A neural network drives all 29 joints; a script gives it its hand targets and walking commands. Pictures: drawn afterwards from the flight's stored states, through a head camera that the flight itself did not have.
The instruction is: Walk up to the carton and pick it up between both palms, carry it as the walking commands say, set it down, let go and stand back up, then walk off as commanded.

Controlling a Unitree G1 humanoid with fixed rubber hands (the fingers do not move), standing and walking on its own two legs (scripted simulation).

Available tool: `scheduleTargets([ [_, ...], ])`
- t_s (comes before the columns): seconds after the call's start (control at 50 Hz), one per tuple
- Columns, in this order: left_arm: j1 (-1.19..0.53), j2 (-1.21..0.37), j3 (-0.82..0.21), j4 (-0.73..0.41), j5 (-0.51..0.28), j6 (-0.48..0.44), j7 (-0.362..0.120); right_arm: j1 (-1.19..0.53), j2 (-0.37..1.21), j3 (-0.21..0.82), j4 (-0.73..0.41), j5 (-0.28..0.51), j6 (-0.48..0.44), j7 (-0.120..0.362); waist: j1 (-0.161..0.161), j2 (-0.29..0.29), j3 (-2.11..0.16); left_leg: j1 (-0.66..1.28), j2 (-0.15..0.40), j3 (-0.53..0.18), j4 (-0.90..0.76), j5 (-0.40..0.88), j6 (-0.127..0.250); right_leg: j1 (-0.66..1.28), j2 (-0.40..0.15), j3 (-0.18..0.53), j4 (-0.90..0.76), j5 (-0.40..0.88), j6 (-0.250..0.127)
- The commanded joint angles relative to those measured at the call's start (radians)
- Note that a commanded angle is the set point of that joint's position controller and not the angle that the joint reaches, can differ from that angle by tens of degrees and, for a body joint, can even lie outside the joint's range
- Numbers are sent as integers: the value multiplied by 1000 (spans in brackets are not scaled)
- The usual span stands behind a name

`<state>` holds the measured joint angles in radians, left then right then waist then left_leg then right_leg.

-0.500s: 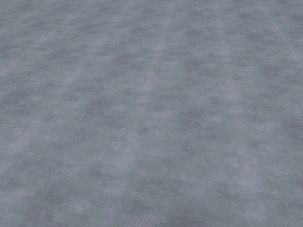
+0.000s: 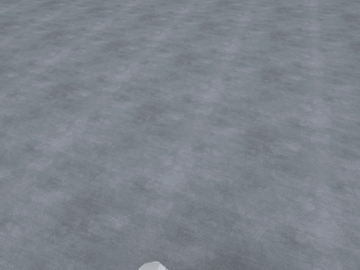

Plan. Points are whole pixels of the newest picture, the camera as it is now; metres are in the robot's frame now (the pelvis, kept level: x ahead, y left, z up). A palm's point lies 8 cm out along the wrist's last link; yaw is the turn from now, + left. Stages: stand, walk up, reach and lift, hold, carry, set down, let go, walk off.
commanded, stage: walk up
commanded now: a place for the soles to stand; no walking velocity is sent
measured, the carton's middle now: out of the picture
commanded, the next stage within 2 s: none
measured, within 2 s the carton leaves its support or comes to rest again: neither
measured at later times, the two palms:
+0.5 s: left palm out of the picture +0.02 +0.38 -0.10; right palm (221, 236) +0.23 -0.07 -0.12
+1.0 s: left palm out of the picture -0.17 +0.44 -0.14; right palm (129, 203) +0.31 +0.17 -0.10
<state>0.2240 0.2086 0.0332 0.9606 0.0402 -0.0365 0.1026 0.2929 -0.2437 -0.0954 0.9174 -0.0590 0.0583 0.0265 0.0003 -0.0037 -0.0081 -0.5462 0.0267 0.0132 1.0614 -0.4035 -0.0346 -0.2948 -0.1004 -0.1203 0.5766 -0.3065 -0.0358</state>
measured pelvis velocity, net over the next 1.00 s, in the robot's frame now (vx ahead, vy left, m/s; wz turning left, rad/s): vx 0.02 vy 0.24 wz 0.90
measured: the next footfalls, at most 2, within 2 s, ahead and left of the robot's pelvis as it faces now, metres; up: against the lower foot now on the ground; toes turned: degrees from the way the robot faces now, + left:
left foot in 0.16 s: +0.07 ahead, +0.22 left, +0.00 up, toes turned +11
right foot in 0.50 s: +0.16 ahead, +0.07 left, +0.00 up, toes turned +22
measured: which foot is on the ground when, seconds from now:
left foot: up 0.00-0.14, down 0.16-0.50, up 0.52-0.96, down 0.98-1.00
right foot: down 0.00-0.16, up 0.18-0.48, down 0.50-0.98, up 1.00-1.00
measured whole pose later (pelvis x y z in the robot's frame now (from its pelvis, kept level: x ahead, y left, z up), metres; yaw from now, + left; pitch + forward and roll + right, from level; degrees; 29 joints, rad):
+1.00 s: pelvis +0.02 +0.24 -0.02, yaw +52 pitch -1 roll -2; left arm 0.36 0.29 0.05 0.82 0.09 -0.03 0.05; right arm 0.12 -0.26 -0.08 0.84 -0.03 0.05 0.13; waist -0.01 -0.02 0.00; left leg -0.43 0.10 0.06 0.71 -0.27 0.00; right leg -0.13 -0.31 -0.40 0.67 -0.43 -0.02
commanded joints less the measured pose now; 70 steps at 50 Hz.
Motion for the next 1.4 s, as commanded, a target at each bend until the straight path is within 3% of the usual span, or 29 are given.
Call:
scheduleTargets([
  [0.0,7,141,70,-39,2,-12,-7,-123,-81,-8,-156,22,4,68,49,-188,99,-106,51,28,-47,1,-21,47,-293,182,-227,100,-233],
  [0.08,-74,262,93,-58,23,-1,-33,-134,-91,-15,-208,41,-4,84,-1,-231,-13,89,77,-2,-291,50,-6,76,-270,35,-161,170,-180],
  [0.12,-21,223,87,-61,-3,19,-49,-40,-103,-16,-149,28,-22,66,-45,-12,-69,281,-59,142,-525,245,25,24,-151,-101,88,111,-94],
  [0.14,-27,186,72,-73,10,20,-55,38,-161,-14,-136,19,-37,65,-89,153,-74,430,0,-25,-630,357,60,-131,-61,-119,363,-19,-57],
  [0.16,-60,101,50,-124,15,38,-55,39,-229,6,-151,32,-53,58,-109,309,-40,475,205,-421,-699,539,91,-453,75,-62,623,-477,-8],
  [0.18,-128,88,44,-205,-14,39,-49,64,-279,-1,-130,50,-49,39,-136,301,-141,540,266,-552,-732,563,223,-427,57,96,624,-433,-12],
  [0.2,-121,119,54,-186,-16,30,-54,9,-263,-6,-147,26,-46,28,-100,243,-105,583,227,-471,-672,611,265,-452,31,103,625,-347,-13],
  [0.26,-60,177,49,-177,-33,2,-55,-229,-194,20,-209,24,-23,20,-17,242,-120,366,93,-286,-662,492,247,-271,34,109,497,-140,43],
  [0.34,-44,131,42,-195,-19,20,-61,-192,-191,13,-234,22,-11,40,-19,56,-47,299,97,-377,-714,265,260,-245,82,120,335,-101,14],
  [0.4,-43,105,27,-227,-29,3,-57,-196,-189,0,-233,26,-6,49,-20,149,-100,282,80,-410,-705,236,257,-131,117,99,170,-63,7],
  [0.44,80,101,20,-213,-25,-10,-53,-243,-163,1,-255,34,9,47,37,61,-96,57,14,-356,-620,121,199,144,151,60,-27,71,-5],
  [0.46,118,158,35,-212,-11,-19,-44,-272,-143,-8,-278,46,7,41,58,-15,-112,-81,-19,-341,-541,-15,127,294,83,162,-115,30,-40],
  [0.48,179,246,49,-216,9,-28,-33,-265,-62,20,-293,54,-1,46,86,-206,-73,-225,-93,-264,-337,-95,67,361,-170,416,-288,-147,-66],
  [0.5,82,309,50,-228,26,-36,-15,-256,-57,15,-291,22,-2,53,14,-183,60,-327,-99,-197,-70,-119,12,201,-416,632,-477,-346,-137],
  [0.52,67,266,51,-214,17,-33,5,-291,-150,-11,-311,-15,7,69,17,-36,66,-357,6,-169,50,-27,-31,118,-475,659,-495,-369,-196],
  [0.58,-35,180,36,-221,21,-60,1,-176,-158,-55,-223,-26,23,99,-62,-65,-33,-204,73,-140,218,107,-65,73,-314,320,-404,-157,-178],
  [0.64,-13,197,45,-241,17,-70,-19,-187,-146,-59,-219,9,33,125,-34,-59,32,-165,73,-92,222,240,-63,16,-239,77,-372,-107,-132],
  [0.72,31,228,55,-232,23,-56,-38,-231,-74,-21,-221,36,21,127,-18,-176,5,-177,95,-26,27,248,-88,140,-227,-7,-371,-145,-160],
  [0.86,168,258,64,-190,27,-51,-33,-336,-88,-14,-200,2,-3,116,24,-119,-30,-110,78,85,-297,124,1,373,-338,-60,-286,-37,-183],
  [0.92,122,273,71,-193,31,-24,-46,-214,-96,-2,-150,34,-21,105,-23,-192,-2,2,89,75,-407,117,41,326,-340,-113,-184,-43,-150],
  [0.96,67,222,55,-210,58,12,-52,-30,-158,-22,-79,27,-37,90,-119,83,-11,282,41,2,-511,171,44,62,-230,-211,194,-243,-80],
  [1.0,-45,133,3,-311,44,15,-86,68,-299,-53,-71,46,-43,49,-190,450,54,479,177,-552,-810,201,125,-431,52,-72,557,-470,-4],
  [1.04,4,140,8,-317,1,-1,-87,48,-293,-32,-95,35,-40,20,-100,276,-25,633,188,-521,-757,149,256,-544,-14,82,561,-311,-11],
  [1.1,-31,196,18,-279,4,-27,-86,-32,-252,-22,-166,32,-48,24,-47,47,-48,550,151,-442,-732,328,258,-373,-10,117,424,-138,-12],
  [1.16,30,181,33,-268,-10,-16,-78,-113,-191,-13,-228,29,-45,52,3,149,-32,355,90,-329,-791,139,240,-264,43,98,314,-28,0],
  [1.18,-11,187,37,-252,-7,-17,-82,-98,-202,-18,-242,27,-34,66,-18,47,-6,286,76,-344,-822,16,190,-241,64,88,302,-8,0],
  [1.26,-41,149,30,-278,6,-14,-70,-88,-222,-17,-303,17,-33,80,-8,101,61,95,92,-433,-858,-201,168,-119,112,72,218,75,-10],
  [1.32,-50,140,22,-300,1,-26,-75,-55,-221,3,-301,27,-35,77,-24,111,48,184,76,-465,-814,-66,127,-103,127,90,115,55,5],
  [1.38,170,174,46,-262,-21,-62,-63,-190,-185,8,-347,35,-46,78,122,42,-40,-149,-17,-378,-572,-84,65,451,33,194,-112,83,-49],
])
